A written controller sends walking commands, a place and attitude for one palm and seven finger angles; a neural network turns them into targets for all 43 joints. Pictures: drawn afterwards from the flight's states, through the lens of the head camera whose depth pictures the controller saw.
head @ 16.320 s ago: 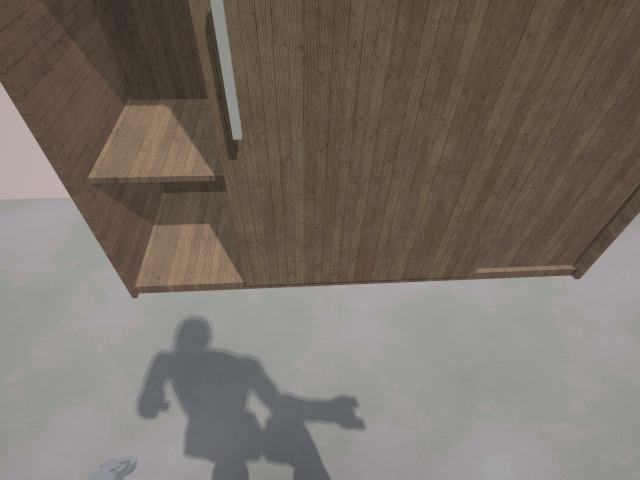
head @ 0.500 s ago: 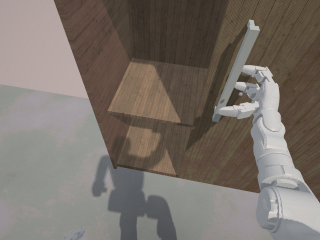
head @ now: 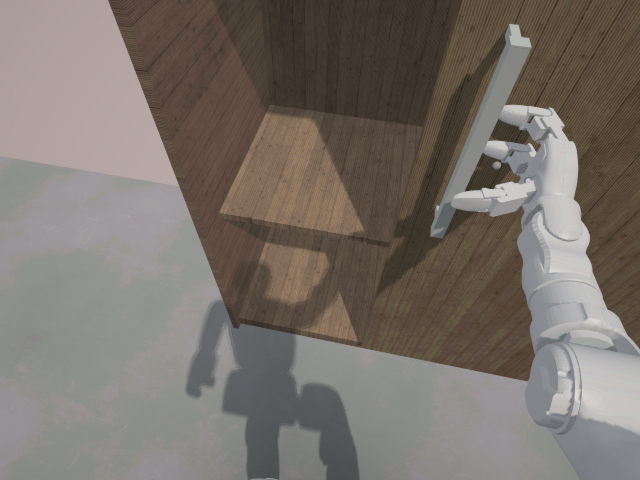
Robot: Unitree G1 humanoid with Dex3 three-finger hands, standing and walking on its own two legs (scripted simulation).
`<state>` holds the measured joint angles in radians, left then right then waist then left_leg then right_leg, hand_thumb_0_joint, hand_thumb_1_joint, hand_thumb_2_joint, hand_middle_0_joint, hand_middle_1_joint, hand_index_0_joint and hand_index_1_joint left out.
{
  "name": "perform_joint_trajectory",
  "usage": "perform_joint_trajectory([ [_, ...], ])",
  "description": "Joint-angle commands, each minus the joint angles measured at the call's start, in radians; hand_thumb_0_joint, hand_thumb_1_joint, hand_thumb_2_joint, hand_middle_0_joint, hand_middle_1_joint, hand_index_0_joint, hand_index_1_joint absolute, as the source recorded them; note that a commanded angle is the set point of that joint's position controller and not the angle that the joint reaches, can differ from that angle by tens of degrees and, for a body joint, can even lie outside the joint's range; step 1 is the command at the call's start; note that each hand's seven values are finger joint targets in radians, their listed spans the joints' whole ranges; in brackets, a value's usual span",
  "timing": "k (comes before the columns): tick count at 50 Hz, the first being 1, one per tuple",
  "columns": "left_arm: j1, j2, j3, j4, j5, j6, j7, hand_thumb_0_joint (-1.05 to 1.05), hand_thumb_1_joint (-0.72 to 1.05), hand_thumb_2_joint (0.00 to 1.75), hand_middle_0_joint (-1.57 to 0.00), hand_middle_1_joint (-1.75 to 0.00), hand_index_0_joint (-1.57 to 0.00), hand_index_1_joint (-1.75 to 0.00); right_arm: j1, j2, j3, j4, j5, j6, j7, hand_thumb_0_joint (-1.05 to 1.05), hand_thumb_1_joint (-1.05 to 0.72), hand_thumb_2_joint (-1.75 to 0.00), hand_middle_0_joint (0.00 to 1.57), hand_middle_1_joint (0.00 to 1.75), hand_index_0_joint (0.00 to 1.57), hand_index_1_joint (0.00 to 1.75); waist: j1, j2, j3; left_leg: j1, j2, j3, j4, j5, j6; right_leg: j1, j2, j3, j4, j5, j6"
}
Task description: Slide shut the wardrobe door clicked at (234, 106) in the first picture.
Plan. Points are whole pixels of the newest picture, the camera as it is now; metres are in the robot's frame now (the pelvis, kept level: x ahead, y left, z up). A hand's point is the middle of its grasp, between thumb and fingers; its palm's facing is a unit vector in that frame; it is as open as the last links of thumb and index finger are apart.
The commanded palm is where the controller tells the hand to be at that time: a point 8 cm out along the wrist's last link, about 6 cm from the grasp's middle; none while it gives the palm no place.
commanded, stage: feel for the door with the fingertips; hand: right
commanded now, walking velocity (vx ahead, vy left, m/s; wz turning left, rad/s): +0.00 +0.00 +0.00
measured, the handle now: (467, 151) +0.54 -0.11 +0.12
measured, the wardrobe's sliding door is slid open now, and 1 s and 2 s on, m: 0.40 0.40 0.40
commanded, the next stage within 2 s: slide the fingers in behind the handle in 0.02 s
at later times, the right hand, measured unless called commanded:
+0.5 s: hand (480, 171) +0.48 -0.11 +0.14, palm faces +0.06 +1.00 +0.00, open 13.9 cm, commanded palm +0.45 -0.16 +0.14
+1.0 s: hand (461, 168) +0.48 -0.09 +0.14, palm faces +0.05 +1.00 -0.01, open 14.0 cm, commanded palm +0.44 -0.14 +0.14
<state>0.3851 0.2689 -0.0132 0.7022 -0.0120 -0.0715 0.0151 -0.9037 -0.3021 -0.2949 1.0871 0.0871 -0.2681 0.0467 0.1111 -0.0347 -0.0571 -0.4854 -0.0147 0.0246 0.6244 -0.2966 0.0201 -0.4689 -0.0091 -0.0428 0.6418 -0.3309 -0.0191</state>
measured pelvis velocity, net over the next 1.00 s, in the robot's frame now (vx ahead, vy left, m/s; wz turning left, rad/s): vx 0.00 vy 0.01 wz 0.00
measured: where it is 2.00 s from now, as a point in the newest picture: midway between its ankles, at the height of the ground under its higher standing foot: outside the picture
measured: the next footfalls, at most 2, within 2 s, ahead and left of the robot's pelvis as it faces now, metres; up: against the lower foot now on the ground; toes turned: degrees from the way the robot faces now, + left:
none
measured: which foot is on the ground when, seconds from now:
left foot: down 0.00-1.00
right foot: down 0.00-1.00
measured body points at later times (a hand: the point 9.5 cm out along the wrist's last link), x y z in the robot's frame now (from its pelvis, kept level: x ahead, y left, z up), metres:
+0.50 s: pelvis +0.00 +0.00 +0.00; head +0.04 +0.01 +0.45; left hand +0.04 +0.25 -0.13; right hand +0.47 -0.17 +0.14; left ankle +0.00 +0.11 -0.72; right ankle -0.01 -0.11 -0.72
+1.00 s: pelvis +0.00 +0.01 +0.00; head +0.04 +0.03 +0.45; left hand +0.05 +0.27 -0.13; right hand +0.47 -0.14 +0.14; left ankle +0.00 +0.11 -0.72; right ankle -0.01 -0.11 -0.72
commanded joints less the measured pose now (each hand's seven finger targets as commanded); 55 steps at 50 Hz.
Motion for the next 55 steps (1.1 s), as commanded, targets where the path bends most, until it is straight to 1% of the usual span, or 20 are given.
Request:
perform_joint_trajectory([
  [1,0.083,0.138,0.047,-0.076,0.000,-0.022,0.006,0.00,0.90,0.90,-0.20,-0.30,-0.20,-0.30,-0.513,-0.182,-0.005,-0.166,0.003,-0.041,-0.012,0.00,0.50,-0.30,0.30,1.20,0.30,1.20,0.017,0.038,-0.341,0.131,-0.010,-0.006,-0.052,0.325,0.003,0.155,0.005,0.045,-0.053,0.277,-0.010],
  [6,0.096,0.138,0.051,-0.067,0.006,-0.023,-0.001,0.00,0.90,0.90,-0.20,-0.30,-0.20,-0.30,-0.539,-0.143,0.018,-0.151,-0.005,-0.043,-0.029,0.00,0.50,-0.30,0.30,1.20,0.30,1.20,0.031,0.030,-0.321,0.079,-0.012,-0.002,-0.055,0.279,0.003,0.167,0.001,0.051,-0.047,0.255,-0.009],
  [11,0.101,0.133,0.054,-0.069,0.011,-0.024,-0.010,0.00,0.90,0.90,-0.20,-0.30,-0.20,-0.30,-0.525,-0.107,0.043,-0.199,-0.011,-0.066,-0.033,0.00,0.50,-0.30,0.30,1.20,0.30,1.20,0.021,-0.018,-0.400,0.068,-0.014,0.005,-0.035,0.294,0.008,0.236,-0.004,0.062,-0.034,0.319,0.000],
  [14,0.094,0.135,0.056,-0.074,0.010,-0.021,-0.011,0.00,0.90,0.90,-0.20,-0.30,-0.20,-0.30,-0.489,-0.119,0.025,-0.213,0.001,-0.067,-0.034,0.00,0.50,-0.30,0.30,1.20,0.30,1.20,0.011,0.046,-0.392,0.099,-0.018,0.005,-0.038,0.313,0.009,0.217,-0.006,0.061,-0.035,0.325,-0.004],
  [15,0.088,0.133,0.054,-0.080,0.008,-0.020,-0.010,0.00,0.90,0.90,-0.20,-0.30,-0.20,-0.30,-0.482,-0.107,0.030,-0.218,0.007,-0.064,-0.033,0.00,0.50,-0.30,0.30,1.20,0.30,1.20,0.007,0.035,-0.382,0.106,-0.018,0.003,-0.039,0.317,0.008,0.209,-0.004,0.057,-0.041,0.319,-0.003],
  [19,0.070,0.134,0.047,-0.088,0.006,-0.015,-0.002,0.00,0.90,0.90,-0.20,-0.30,-0.20,-0.30,-0.502,-0.186,-0.027,-0.237,-0.004,-0.064,-0.057,0.00,0.50,-0.30,0.30,1.20,0.30,1.20,-0.007,0.040,-0.320,0.123,-0.013,-0.004,-0.049,0.277,0.009,0.148,0.001,0.050,-0.056,0.244,-0.010],
  [20,0.064,0.128,0.046,-0.092,0.007,-0.016,-0.002,0.00,0.90,0.90,-0.20,-0.30,-0.20,-0.30,-0.520,-0.166,-0.003,-0.256,-0.012,-0.069,-0.064,0.00,0.50,-0.30,0.30,1.20,0.30,1.20,0.006,0.042,-0.324,0.125,-0.013,-0.006,-0.050,0.281,0.005,0.153,0.003,0.045,-0.058,0.238,-0.012],
  [22,0.058,0.124,0.048,-0.101,0.010,-0.021,-0.003,0.00,0.90,0.90,-0.20,-0.30,-0.20,-0.30,-0.501,-0.184,-0.022,-0.314,-0.020,-0.087,-0.079,0.00,0.50,-0.30,0.30,1.20,0.30,1.20,-0.014,0.000,-0.379,0.142,-0.013,-0.007,-0.038,0.307,0.008,0.189,0.005,0.044,-0.050,0.277,-0.009],
  [24,0.056,0.123,0.049,-0.107,0.011,-0.019,-0.004,0.00,0.90,0.90,-0.20,-0.30,-0.20,-0.30,-0.462,-0.171,-0.014,-0.332,-0.019,-0.092,-0.080,0.00,0.50,-0.30,0.30,1.20,0.30,1.20,-0.020,0.021,-0.410,0.164,-0.015,-0.007,-0.033,0.344,0.010,0.208,0.002,0.045,-0.044,0.318,-0.008],
  [29,0.048,0.123,0.049,-0.102,-0.001,-0.015,-0.003,0.00,0.90,0.90,-0.20,-0.30,-0.20,-0.30,-0.444,-0.079,0.061,-0.276,-0.009,-0.041,-0.061,0.00,0.50,-0.30,0.30,1.20,0.30,1.20,0.004,0.040,-0.330,0.137,-0.014,-0.004,-0.056,0.311,0.008,0.179,0.002,0.039,-0.056,0.261,-0.009],
  [30,0.047,0.124,0.050,-0.098,-0.003,-0.015,0.000,0.00,0.90,0.90,-0.20,-0.30,-0.20,-0.30,-0.450,-0.079,0.057,-0.254,-0.005,-0.028,-0.063,0.00,0.50,-0.30,0.30,1.20,0.30,1.20,0.009,0.053,-0.310,0.129,-0.015,-0.003,-0.062,0.306,0.006,0.172,0.001,0.037,-0.059,0.249,-0.010],
  [34,0.044,0.121,0.051,-0.099,-0.002,-0.019,0.005,0.00,0.90,0.90,-0.20,-0.30,-0.20,-0.30,-0.462,-0.110,0.020,-0.302,0.013,-0.024,-0.070,0.00,0.50,-0.30,0.30,1.20,0.30,1.20,-0.006,0.053,-0.366,0.184,-0.011,-0.014,-0.065,0.340,0.005,0.177,0.009,0.029,-0.058,0.261,-0.012],
  [35,0.042,0.114,0.048,-0.099,-0.001,-0.021,0.004,0.00,0.90,0.90,-0.20,-0.30,-0.20,-0.30,-0.477,-0.084,0.039,-0.313,0.015,-0.030,-0.072,0.00,0.50,-0.30,0.30,1.20,0.30,1.20,0.001,0.052,-0.368,0.183,-0.011,-0.013,-0.063,0.354,0.003,0.184,0.009,0.029,-0.058,0.272,-0.013],
  [42,0.038,0.109,0.047,-0.100,0.002,-0.022,-0.003,0.00,0.90,0.90,-0.20,-0.30,-0.20,-0.30,-0.453,-0.102,0.031,-0.300,-0.013,-0.052,-0.094,0.00,0.50,-0.30,0.30,1.20,0.30,1.20,-0.011,0.040,-0.366,0.193,-0.007,-0.021,-0.056,0.369,0.002,0.166,0.016,0.021,-0.049,0.266,-0.015],
  [43,0.038,0.108,0.045,-0.099,0.001,-0.021,-0.003,0.00,0.90,0.90,-0.20,-0.30,-0.20,-0.30,-0.460,-0.089,0.042,-0.289,-0.010,-0.047,-0.093,0.00,0.50,-0.30,0.30,1.20,0.30,1.20,-0.002,0.062,-0.350,0.196,-0.006,-0.023,-0.062,0.376,-0.002,0.155,0.018,0.018,-0.051,0.258,-0.017],
  [44,0.042,0.112,0.049,-0.099,0.003,-0.017,-0.002,0.00,0.90,0.90,-0.20,-0.30,-0.20,-0.30,-0.439,-0.121,0.012,-0.282,-0.012,-0.044,-0.094,0.00,0.50,-0.30,0.30,1.20,0.30,1.20,-0.015,0.079,-0.360,0.218,-0.005,-0.023,-0.058,0.386,0.000,0.145,0.018,0.021,-0.053,0.267,-0.018],
  [45,0.036,0.108,0.046,-0.109,0.000,-0.016,-0.003,0.00,0.90,0.90,-0.20,-0.30,-0.20,-0.30,-0.429,-0.094,0.034,-0.293,-0.008,-0.039,-0.090,0.00,0.50,-0.30,0.30,1.20,0.30,1.20,-0.014,0.061,-0.366,0.222,-0.005,-0.023,-0.058,0.395,-0.001,0.149,0.019,0.015,-0.056,0.269,-0.017],
  [51,0.028,0.104,0.049,-0.117,-0.001,-0.014,-0.002,0.00,0.90,0.90,-0.20,-0.30,-0.20,-0.30,-0.427,-0.086,0.033,-0.350,0.003,-0.040,-0.089,0.00,0.50,-0.30,0.30,1.20,0.30,1.20,-0.018,0.047,-0.387,0.239,-0.006,-0.025,-0.060,0.429,-0.001,0.168,0.019,0.010,-0.056,0.294,-0.016],
  [53,0.026,0.101,0.051,-0.116,-0.002,-0.017,-0.004,0.00,0.90,0.90,-0.20,-0.30,-0.20,-0.30,-0.434,-0.043,0.068,-0.372,0.005,-0.041,-0.089,0.00,0.50,-0.30,0.30,1.20,0.30,1.20,-0.009,0.058,-0.383,0.227,-0.008,-0.021,-0.065,0.425,-0.002,0.182,0.017,0.011,-0.056,0.295,-0.017],
  [55,0.031,0.104,0.051,-0.112,0.000,-0.015,-0.004,0.00,0.90,0.90,-0.20,-0.30,-0.20,-0.30,-0.401,-0.058,0.048,-0.346,0.008,-0.031,-0.092,0.00,0.50,-0.30,0.30,1.20,0.30,1.20,-0.014,0.090,-0.365,0.237,-0.008,-0.023,-0.069,0.438,-0.005,0.167,0.017,0.009,-0.058,0.295,-0.019],
])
